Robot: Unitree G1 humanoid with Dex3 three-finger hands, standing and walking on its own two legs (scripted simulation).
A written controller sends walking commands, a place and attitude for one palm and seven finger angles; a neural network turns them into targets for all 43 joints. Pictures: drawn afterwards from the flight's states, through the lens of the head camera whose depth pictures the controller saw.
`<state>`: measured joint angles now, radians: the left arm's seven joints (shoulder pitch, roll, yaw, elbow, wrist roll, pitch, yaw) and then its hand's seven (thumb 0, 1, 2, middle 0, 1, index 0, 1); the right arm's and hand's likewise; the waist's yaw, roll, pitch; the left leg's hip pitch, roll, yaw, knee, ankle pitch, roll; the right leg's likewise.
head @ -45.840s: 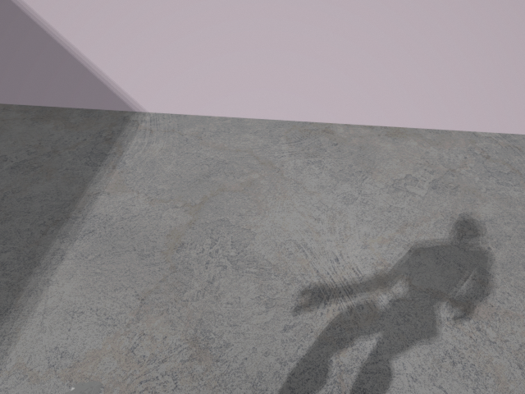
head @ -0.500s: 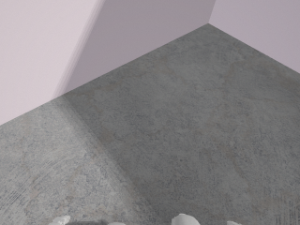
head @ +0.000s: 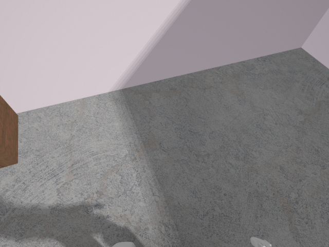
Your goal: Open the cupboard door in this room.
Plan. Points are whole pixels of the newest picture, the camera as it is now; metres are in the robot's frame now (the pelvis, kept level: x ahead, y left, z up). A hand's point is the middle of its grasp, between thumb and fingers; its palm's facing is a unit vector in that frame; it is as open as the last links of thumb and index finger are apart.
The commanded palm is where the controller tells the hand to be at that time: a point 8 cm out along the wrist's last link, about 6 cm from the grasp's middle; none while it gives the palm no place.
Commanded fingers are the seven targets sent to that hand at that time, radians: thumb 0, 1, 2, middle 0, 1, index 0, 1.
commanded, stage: turn to face it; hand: left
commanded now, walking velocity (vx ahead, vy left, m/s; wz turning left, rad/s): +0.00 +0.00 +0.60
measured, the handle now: out of the picture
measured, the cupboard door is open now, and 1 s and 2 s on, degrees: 40 40 40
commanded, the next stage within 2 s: take the last steps up to it in 1.78 s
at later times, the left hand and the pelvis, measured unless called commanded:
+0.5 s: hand out of the picture +0.04 +0.18 -0.14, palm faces +0.28 -0.92 -0.26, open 7.4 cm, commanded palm none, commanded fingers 0.00 0.90 0.90 -0.20 -0.30 -0.20 -0.30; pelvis +0.01 -0.04 +0.02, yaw +18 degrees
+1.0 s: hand out of the picture +0.00 +0.21 -0.14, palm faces +0.57 -0.77 -0.28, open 7.4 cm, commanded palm none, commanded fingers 0.00 0.90 0.90 -0.20 -0.30 -0.20 -0.30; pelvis +0.03 -0.04 +0.01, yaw +35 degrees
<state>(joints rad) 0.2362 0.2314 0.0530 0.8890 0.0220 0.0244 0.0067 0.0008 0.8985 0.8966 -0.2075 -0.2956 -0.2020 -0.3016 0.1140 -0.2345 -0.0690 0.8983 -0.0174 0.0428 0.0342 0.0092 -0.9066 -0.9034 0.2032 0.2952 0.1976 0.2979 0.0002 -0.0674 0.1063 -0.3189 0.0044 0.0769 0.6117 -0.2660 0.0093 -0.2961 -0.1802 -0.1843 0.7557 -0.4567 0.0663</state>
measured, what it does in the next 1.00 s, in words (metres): steps on the spot, turning left: right foot, then left foot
